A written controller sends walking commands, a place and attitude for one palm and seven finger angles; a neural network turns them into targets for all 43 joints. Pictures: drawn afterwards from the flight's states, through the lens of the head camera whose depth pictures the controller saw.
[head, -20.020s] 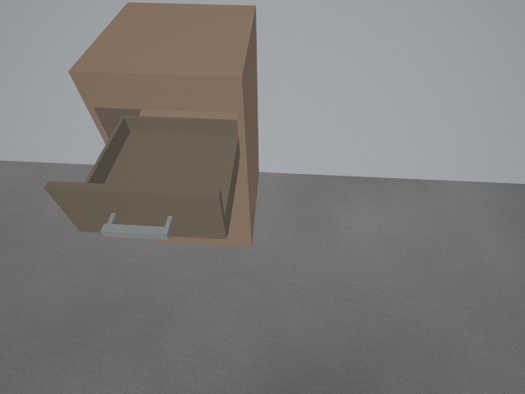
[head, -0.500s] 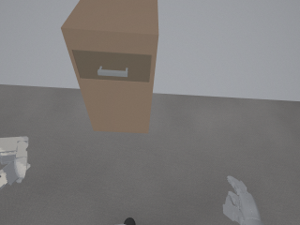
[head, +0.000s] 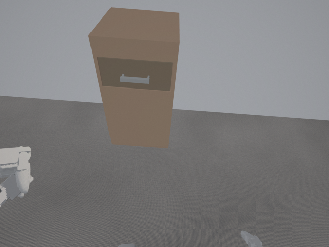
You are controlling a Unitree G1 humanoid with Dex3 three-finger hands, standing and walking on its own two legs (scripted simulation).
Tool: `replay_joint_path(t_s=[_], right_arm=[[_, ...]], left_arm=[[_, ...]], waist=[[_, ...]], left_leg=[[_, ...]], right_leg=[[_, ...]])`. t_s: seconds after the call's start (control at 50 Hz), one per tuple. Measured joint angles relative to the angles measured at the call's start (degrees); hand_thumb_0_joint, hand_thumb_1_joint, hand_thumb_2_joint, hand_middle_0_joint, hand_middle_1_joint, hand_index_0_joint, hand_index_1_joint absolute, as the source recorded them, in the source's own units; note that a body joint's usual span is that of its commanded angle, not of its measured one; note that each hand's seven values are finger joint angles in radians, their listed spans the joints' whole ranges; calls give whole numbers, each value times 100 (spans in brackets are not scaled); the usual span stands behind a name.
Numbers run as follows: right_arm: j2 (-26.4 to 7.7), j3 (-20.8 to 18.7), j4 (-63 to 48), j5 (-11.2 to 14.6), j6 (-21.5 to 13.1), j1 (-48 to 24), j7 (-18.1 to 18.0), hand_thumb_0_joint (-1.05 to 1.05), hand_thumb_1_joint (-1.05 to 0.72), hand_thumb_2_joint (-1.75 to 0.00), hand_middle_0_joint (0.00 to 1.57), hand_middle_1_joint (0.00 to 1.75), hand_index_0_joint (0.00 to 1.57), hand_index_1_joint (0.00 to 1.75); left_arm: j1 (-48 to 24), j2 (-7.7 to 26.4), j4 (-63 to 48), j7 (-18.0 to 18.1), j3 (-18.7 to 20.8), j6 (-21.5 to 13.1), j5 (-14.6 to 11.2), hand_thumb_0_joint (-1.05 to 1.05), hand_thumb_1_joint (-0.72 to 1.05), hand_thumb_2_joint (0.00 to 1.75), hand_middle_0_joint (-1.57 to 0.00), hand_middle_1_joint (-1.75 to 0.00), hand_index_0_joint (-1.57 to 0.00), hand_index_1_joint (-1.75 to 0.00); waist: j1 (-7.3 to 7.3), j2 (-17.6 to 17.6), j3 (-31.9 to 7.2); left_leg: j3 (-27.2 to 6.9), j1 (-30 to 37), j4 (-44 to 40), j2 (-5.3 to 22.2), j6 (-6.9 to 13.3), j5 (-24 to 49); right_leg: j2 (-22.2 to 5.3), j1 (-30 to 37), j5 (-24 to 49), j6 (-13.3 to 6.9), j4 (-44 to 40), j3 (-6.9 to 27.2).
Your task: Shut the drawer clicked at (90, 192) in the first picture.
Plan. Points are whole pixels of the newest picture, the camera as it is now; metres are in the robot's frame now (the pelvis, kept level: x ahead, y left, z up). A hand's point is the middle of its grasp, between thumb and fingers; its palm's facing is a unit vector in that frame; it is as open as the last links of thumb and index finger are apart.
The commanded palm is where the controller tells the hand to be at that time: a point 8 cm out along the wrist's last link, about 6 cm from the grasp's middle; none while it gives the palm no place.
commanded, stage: stop stepping back and stand still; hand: left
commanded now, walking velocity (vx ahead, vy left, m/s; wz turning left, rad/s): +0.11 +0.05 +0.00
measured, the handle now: (135, 78) +0.96 +0.18 -0.13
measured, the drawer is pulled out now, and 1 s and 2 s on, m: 0.00 0.00 0.00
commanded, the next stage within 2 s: let the arm hang, fingers relaxed in 0.30 s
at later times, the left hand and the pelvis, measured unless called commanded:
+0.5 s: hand (38, 202) +0.20 +0.28 +0.04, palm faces +0.28 -0.87 -0.42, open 3.2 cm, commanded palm none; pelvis +0.00 +0.03 -0.01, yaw +3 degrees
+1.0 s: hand out of the picture -0.04 +0.21 -0.16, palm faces +0.05 -0.98 -0.21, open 5.6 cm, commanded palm none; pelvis +0.00 +0.03 +0.02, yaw +2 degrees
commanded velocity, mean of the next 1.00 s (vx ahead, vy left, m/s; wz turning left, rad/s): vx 0.02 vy -0.02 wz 0.00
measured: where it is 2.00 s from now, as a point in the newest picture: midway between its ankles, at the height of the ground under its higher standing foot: outside the picture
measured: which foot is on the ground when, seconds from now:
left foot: down 0.00-1.00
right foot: down 0.00-1.00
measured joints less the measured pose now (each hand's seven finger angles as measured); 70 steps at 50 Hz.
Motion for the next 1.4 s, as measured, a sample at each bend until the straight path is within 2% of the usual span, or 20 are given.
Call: replay_joint_path(t_s=[0.04,0.08,0.12,0.14,0.16,0.22,0.28,0.34,0.4,0.44,0.48,0.54,0.58,0.64,0.66,0.76,0.88,1.1,1.22,1.4], right_arm=[[-80,-57,141,8,54,29,-49,1,-90,-89,21,30,20,30],[-176,-87,166,10,42,54,-135,1,-90,-89,20,30,20,30],[-326,-116,66,8,-68,56,-231,1,-90,-89,20,30,20,30],[-371,-142,20,9,-132,0,-269,1,-90,-90,20,30,20,30],[-367,-163,0,15,-174,-85,-286,1,-90,-90,20,30,20,30],[-216,-155,-43,35,-242,-265,-214,1,-90,-90,20,30,20,30],[-71,-51,-225,37,-239,-281,-90,1,-90,-90,20,30,20,30],[-13,5,-332,25,-137,-345,-18,1,-90,-90,20,30,20,30],[-39,2,-189,35,-54,-374,0,1,-90,-90,20,30,20,30],[-195,-119,43,22,-139,-350,225,1,-90,-90,20,30,20,30],[-410,-186,288,-19,49,-426,326,0,-90,-90,20,30,20,30],[-412,-113,679,-138,318,-658,310,0,-90,-90,20,30,20,30],[-336,-38,831,-156,396,-701,293,0,-90,-90,20,30,20,30],[-188,-9,1074,-103,506,-645,280,0,-91,-89,20,30,20,30],[-121,-24,1159,-86,538,-586,271,0,-91,-89,20,30,20,30],[-11,-127,1702,-82,641,-197,204,0,-92,-89,20,30,20,30],[-70,-166,2272,-49,649,160,169,0,-92,-90,20,30,20,30],[178,-105,2648,-13,539,166,118,0,-91,-90,20,30,19,30],[346,-97,2660,-47,516,74,103,0,-91,-90,20,30,20,30],[341,-151,2689,-32,487,151,111,1,-92,-90,20,30,20,30]], left_arm=[[-45,-130,94,19,-18,-51,6,2,88,90,-141,-160,-140,-159],[-66,-294,225,77,-27,-61,6,2,88,90,-141,-160,-140,-159],[-141,-416,284,131,-54,-42,-2,2,88,90,-141,-160,-141,-159],[-240,-426,308,150,-54,-40,-1,2,88,90,-141,-160,-141,-159],[-355,-406,353,161,-40,-34,7,2,88,90,-141,-160,-141,-159],[-505,-302,516,121,19,37,38,2,89,90,-141,-160,-141,-159],[-291,-218,393,103,31,121,38,2,89,90,-141,-160,-140,-159],[-103,-180,186,64,-9,103,16,2,89,90,-141,-160,-140,-159],[-126,-292,143,56,-164,106,-10,2,88,90,-141,-160,-140,-159],[-561,-388,963,-158,-498,106,156,1,89,90,-141,-160,-140,-159],[-1171,-623,2409,-380,-928,550,218,1,89,90,-139,-158,-139,-158],[-1948,-1000,4914,-527,-1336,1276,266,0,90,90,-134,-154,-134,-154],[-2173,-1218,6295,-574,-1608,1545,269,1,90,90,-129,-149,-129,-149],[-2110,-1536,7692,-674,-2060,1604,252,1,91,90,-120,-140,-119,-140],[-2068,-1549,7979,-496,-2037,1530,335,2,91,90,-117,-140,-116,-136],[-1927,-1265,8979,-603,-2054,1448,208,2,90,90,-99,-126,-98,-117],[-1758,-1275,9662,-640,-2129,1356,158,2,90,90,-76,-96,-75,-92],[-2006,-1591,10097,-587,-2202,1278,139,1,91,90,-35,-48,-35,-47],[-2175,-1742,10058,-542,-2194,1246,171,1,91,90,-25,-35,-24,-35],[-2133,-1730,10017,-547,-2142,1211,156,1,92,90,-21,-30,-20,-30]], waist=[[99,-42,-86],[157,-64,-161],[156,49,-156],[123,80,-76],[107,53,32],[41,-34,150],[-1,23,108],[59,122,142],[167,141,143],[196,276,-30],[202,511,-199],[183,418,-83],[117,356,70],[34,237,245],[15,174,282],[103,84,399],[193,177,450],[147,269,395],[114,285,281],[91,282,261]], left_leg=[[166,42,-77,31,26,0],[333,397,-828,88,74,77],[308,876,-1841,154,151,71],[286,902,-2020,152,144,591],[295,879,-1963,120,126,919],[317,937,-1960,46,88,987],[279,947,-2036,92,27,975],[187,680,-1496,144,-17,412],[147,584,-1059,77,-20,201],[139,575,-1289,60,14,792],[68,548,-1414,-12,139,344],[219,496,-1268,-190,175,394],[261,639,-1382,-180,153,459],[254,886,-1740,-94,75,606],[224,930,-1855,-73,50,673],[123,1104,-2360,3,17,947],[145,1287,-2786,-28,52,1143],[251,1573,-3048,-110,105,1220],[293,1625,-3066,-116,110,1207],[331,1640,-3055,-99,100,1158]], right_leg=[[-88,32,-118,17,-69,16],[-193,39,-290,50,-87,9],[-217,-29,-416,134,63,-64],[-223,-100,-554,187,257,-67],[-219,-174,-787,237,528,12],[-144,-334,-1199,284,1221,189],[-84,5,-1149,252,500,72],[3,81,-194,131,29,25],[5,146,-95,136,-111,17],[-77,-39,-203,214,55,-66],[-164,-369,-454,308,525,-138],[-346,-535,-638,361,912,47],[-327,-427,-564,355,828,98],[-222,-162,-382,288,396,90],[-194,-92,-307,261,246,58],[-87,203,61,219,-475,-45],[-96,410,304,256,-966,-26],[-174,588,320,316,-1055,77],[-181,601,293,324,-1019,120],[-165,589,248,317,-987,160]])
